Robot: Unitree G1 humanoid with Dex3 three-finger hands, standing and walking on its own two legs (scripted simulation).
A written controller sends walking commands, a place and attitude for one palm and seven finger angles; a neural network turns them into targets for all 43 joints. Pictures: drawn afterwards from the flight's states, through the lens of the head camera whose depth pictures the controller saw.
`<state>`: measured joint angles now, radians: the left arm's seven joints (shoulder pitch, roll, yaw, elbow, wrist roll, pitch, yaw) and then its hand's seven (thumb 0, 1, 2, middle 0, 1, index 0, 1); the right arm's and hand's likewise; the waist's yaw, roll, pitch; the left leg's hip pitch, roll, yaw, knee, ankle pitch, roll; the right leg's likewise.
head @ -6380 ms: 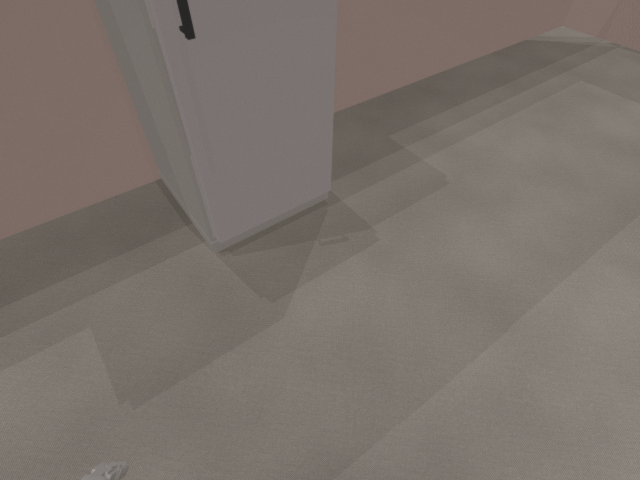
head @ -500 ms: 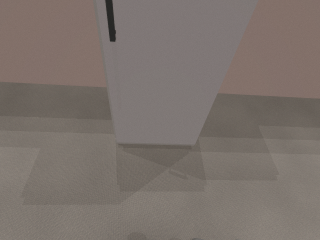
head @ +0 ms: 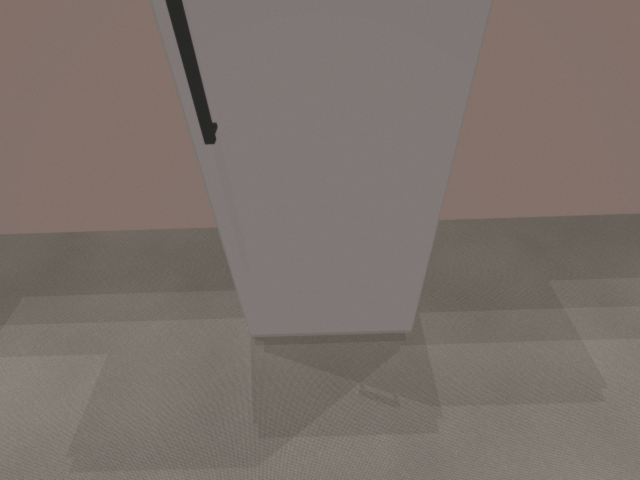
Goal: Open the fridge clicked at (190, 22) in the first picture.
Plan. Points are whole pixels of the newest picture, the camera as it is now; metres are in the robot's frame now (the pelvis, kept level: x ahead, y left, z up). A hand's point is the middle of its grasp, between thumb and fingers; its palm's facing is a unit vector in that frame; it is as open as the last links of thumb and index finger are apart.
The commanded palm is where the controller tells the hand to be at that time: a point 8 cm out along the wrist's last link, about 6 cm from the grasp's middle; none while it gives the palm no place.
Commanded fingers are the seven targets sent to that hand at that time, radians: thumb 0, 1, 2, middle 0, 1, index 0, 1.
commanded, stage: take the last steps up to it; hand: left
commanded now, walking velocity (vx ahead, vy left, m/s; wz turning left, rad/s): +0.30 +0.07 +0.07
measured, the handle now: (192, 57) +0.70 +0.25 +0.25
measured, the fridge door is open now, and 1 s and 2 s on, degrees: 0 0 0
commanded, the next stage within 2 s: come to a stop and stand still in 0.44 s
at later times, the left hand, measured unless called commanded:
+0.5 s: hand out of the picture +0.09 +0.25 -0.19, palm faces +0.10 -0.98 -0.15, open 7.4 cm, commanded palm none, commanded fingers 0.00 0.90 0.90 -0.20 -0.30 -0.20 -0.30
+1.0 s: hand (179, 398) +0.30 +0.27 -0.17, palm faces +0.00 -0.98 -0.22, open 7.4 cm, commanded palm none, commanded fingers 0.00 0.90 0.90 -0.20 -0.30 -0.20 -0.30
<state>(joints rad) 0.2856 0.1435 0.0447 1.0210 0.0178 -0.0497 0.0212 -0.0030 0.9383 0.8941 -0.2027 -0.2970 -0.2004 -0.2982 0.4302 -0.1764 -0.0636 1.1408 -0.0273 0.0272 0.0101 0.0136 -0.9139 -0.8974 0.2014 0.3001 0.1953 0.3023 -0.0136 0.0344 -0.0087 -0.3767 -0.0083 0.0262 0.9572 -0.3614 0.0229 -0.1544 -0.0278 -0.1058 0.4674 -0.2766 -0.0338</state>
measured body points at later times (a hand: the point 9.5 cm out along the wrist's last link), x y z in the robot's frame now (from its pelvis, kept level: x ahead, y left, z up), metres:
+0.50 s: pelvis +0.16 +0.09 -0.01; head +0.18 +0.10 +0.44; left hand +0.08 +0.30 -0.17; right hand +0.27 -0.13 -0.15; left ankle +0.20 +0.18 -0.74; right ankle +0.08 -0.04 -0.66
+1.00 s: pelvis +0.20 +0.09 -0.01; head +0.23 +0.09 +0.44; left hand +0.30 +0.32 -0.16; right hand +0.21 -0.13 -0.17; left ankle +0.16 +0.21 -0.71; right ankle +0.27 -0.02 -0.74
